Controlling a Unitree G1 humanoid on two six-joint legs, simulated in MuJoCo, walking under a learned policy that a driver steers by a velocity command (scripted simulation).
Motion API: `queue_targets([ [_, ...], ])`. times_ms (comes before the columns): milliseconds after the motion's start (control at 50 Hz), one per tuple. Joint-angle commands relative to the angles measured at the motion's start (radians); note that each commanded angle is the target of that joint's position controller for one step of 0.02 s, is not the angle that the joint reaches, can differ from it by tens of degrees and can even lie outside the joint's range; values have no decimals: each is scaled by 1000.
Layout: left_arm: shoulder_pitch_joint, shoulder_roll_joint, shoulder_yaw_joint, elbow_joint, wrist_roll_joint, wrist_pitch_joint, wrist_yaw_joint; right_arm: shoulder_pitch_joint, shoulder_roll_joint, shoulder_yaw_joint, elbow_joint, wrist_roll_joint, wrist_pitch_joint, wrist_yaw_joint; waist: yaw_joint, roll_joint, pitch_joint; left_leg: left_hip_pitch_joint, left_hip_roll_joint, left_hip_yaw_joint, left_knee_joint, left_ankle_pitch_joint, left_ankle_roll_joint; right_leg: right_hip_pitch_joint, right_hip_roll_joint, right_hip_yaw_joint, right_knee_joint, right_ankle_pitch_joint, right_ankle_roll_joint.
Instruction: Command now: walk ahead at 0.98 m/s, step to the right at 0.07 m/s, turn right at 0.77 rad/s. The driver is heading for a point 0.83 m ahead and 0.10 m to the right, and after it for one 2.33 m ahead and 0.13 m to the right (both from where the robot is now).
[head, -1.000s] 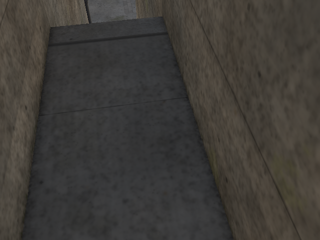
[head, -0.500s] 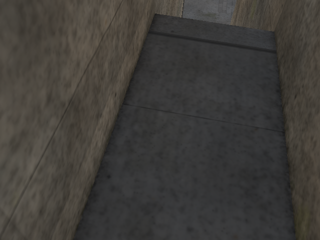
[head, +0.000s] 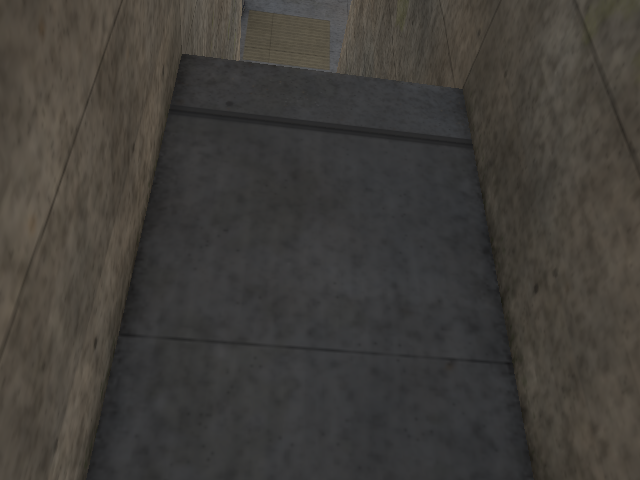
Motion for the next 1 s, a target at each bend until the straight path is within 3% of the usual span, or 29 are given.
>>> queue_targets([
  [20,330,208,89,21,-10,4,61,-161,-176,-16,-188,-28,-60,10,146,262,-271,-774,7,-231,348,-27,16,850,-465,926,-347,-159,-261],
  [40,317,160,88,5,9,-16,69,-157,-165,-15,-191,-35,-66,17,93,372,-153,-712,16,-214,198,-12,4,625,-438,888,-397,-122,-220],
  [60,279,156,82,6,21,-39,69,-152,-138,-1,-179,-52,-39,18,44,386,-120,-625,45,-215,144,-61,-9,491,-409,842,-398,41,-197],
  [80,271,151,76,7,7,-55,64,-151,-108,15,-198,-80,-13,20,8,350,-96,-583,49,-181,114,-97,-18,364,-366,799,-414,46,-186],
  [120,271,124,63,22,-31,-70,38,-270,-79,32,-260,-79,8,16,-17,233,8,-594,65,-114,-15,-126,-22,164,-260,686,-403,104,-148],
  [180,335,117,66,26,-43,-85,27,-512,-52,62,-332,-43,-10,53,70,102,13,-410,17,1,-430,184,-3,64,-159,556,-436,372,-31],
  [220,426,137,75,56,-48,-73,12,-523,-52,81,-299,-49,-8,68,122,22,-60,-312,-24,30,-618,386,41,217,-137,516,-377,635,62],
  [260,468,149,87,81,-52,-60,6,-563,-58,98,-290,-26,0,58,147,-43,-74,-296,-58,29,-720,391,60,344,-159,525,-331,755,79],
  [320,453,173,91,87,-18,-70,14,-412,-179,54,-255,-12,-4,42,50,-76,-171,-125,-98,-33,-884,145,76,529,-204,570,-66,926,89],
  [340,394,181,93,85,-17,-79,12,-226,-235,24,-210,-19,-24,37,-57,-44,-243,103,-41,-94,-899,148,114,423,-198,547,132,786,85],
  [360,355,116,75,61,-9,-84,14,-29,-302,-12,-151,-41,-35,29,-134,80,-355,326,132,-268,-876,-90,167,249,-152,461,418,496,98],
  [380,468,-30,39,49,-48,-70,8,39,-327,-29,-96,-67,-30,43,-58,360,-476,600,393,-754,-938,-300,304,-106,-71,335,743,-255,136],
  [400,388,37,36,38,-19,-49,21,2,-270,-30,-78,-45,-17,56,-83,285,-416,521,349,-776,-965,-337,319,-221,-140,284,879,-192,129],
  [420,285,49,40,19,17,-44,29,-78,-196,-20,-80,-26,-16,73,-95,182,-311,413,291,-654,-968,-273,316,-260,-173,293,874,-129,115],
  [480,188,17,42,-27,30,-11,33,-67,-131,0,-25,-25,-45,71,-26,107,-72,97,195,-439,-1039,-82,285,-241,-213,309,786,-203,132],
  [500,174,59,48,-93,53,2,45,-104,-90,13,-22,22,-19,72,27,233,-39,8,152,-307,-1058,-113,289,-203,-238,321,593,-298,163],
  [540,113,75,51,-119,25,20,61,-224,-76,26,-54,7,-13,86,73,275,63,-280,94,-163,-1178,-83,272,6,-252,237,296,-272,207],
  [580,181,60,58,-98,-11,16,65,-276,-124,17,-61,7,-16,114,140,258,65,-577,52,-96,-1231,-77,315,423,-194,100,119,-126,233],
  [600,307,41,62,-47,-26,3,72,-297,-142,17,-66,11,-19,130,212,195,-1,-620,37,-60,-1116,130,313,635,-168,68,60,49,250],
  [620,450,103,95,28,-17,-6,85,-258,-142,20,-71,16,-28,148,275,29,-109,-591,0,-3,-865,379,293,780,-164,67,49,29,243],
  [640,623,126,107,79,8,-21,105,-267,-186,6,-69,-10,-30,156,350,-44,-199,-631,-51,17,-535,221,252,868,-295,214,-24,-90,250],
  [660,724,189,103,62,46,-27,135,-256,-117,17,-100,-30,-24,158,336,-170,-274,-670,-101,-79,-200,-157,233,865,-589,635,-207,-503,225],
  [680,600,246,101,-14,53,-30,166,-164,-155,4,-110,-17,-17,161,241,-71,-223,-748,-164,-225,-74,-147,240,742,-735,1151,-501,-944,133],
  [700,433,283,111,-24,17,-35,174,-142,-182,3,-107,-22,9,163,141,-70,-105,-832,-102,-229,-20,-68,236,666,-741,1153,-476,-1001,64],
  [740,364,207,90,10,0,-63,174,-245,-196,-1,-117,-70,44,161,101,37,27,-867,-7,-239,-53,106,214,571,-661,789,-364,-455,97],
  [820,362,144,66,58,-15,-97,148,-234,-135,22,-117,-56,83,185,36,-69,-7,-814,56,-135,-210,222,183,572,-500,284,-315,271,171],
  [860,328,151,70,40,-12,-101,133,-286,-113,31,-150,-36,90,213,25,-86,23,-756,78,-75,-362,275,181,490,-467,161,-374,249,162],
  [920,325,196,80,42,-44,-121,132,-484,-80,40,-213,-31,80,269,66,-47,142,-539,32,85,-770,461,165,343,-452,20,-575,189,166],
  [1000,309,241,89,21,-42,-99,122,-292,-131,7,-150,-14,74,240,-47,-63,-42,-335,-83,135,-783,463,255,613,-479,-83,-277,868,187],
])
